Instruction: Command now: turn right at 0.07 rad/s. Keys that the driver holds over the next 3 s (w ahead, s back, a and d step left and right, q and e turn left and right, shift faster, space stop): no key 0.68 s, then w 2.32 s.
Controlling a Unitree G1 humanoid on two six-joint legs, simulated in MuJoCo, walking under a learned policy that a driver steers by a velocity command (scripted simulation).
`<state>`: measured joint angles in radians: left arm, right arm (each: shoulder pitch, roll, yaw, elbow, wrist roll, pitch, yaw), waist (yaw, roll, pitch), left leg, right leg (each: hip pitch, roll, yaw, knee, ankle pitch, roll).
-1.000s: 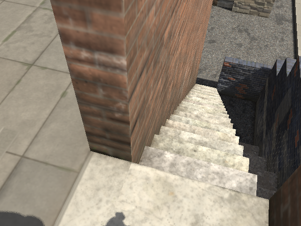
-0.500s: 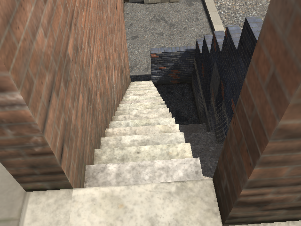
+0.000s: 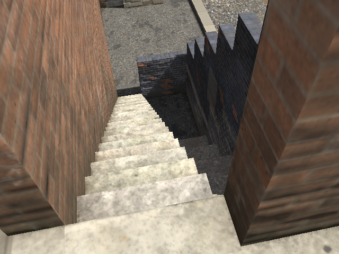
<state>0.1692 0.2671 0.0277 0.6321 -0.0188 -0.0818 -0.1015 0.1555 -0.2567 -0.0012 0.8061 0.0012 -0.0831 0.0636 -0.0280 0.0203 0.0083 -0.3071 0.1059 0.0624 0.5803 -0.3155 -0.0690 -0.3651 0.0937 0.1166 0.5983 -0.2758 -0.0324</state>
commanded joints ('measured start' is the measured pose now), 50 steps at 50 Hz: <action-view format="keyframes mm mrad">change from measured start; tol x8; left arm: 1 2 142 41 -81 -2 -10 15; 38 73 208 27 -94 42 38 61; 42 11 112 7 -109 87 9 98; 46 116 107 26 -32 71 -41 76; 50 534 213 48 82 91 -59 78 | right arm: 1 -35 -132 -35 -86 1 -19 3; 34 -94 -160 -68 -106 -6 -23 3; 40 20 -212 -102 -108 -44 -28 -40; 50 -41 -75 -64 -156 -51 -63 -26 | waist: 1 14 -12 -85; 34 38 -13 -95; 43 -16 129 59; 47 105 54 30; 49 205 -239 -65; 50 212 -157 -10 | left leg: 1 29 51 -38 -63 171 74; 34 78 12 -29 -64 224 89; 39 82 69 -175 -225 -371 234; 42 213 262 -415 -370 -401 361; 44 91 221 -318 -377 -332 333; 47 -24 96 -141 -184 -192 281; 48 -162 -22 -34 104 -92 199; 49 -445 -157 -58 432 -231 118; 50 -602 -142 -222 636 -298 138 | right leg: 1 40 -92 106 -108 88 -27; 34 93 -91 40 -93 193 28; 38 -8 -63 32 -93 -274 -29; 42 -155 -73 -83 51 -128 -30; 47 309 -42 -167 -150 -21 -88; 48 455 -164 81 -185 21 -197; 49 690 -405 524 -300 321 -401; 50 713 -514 543 -336 432 -425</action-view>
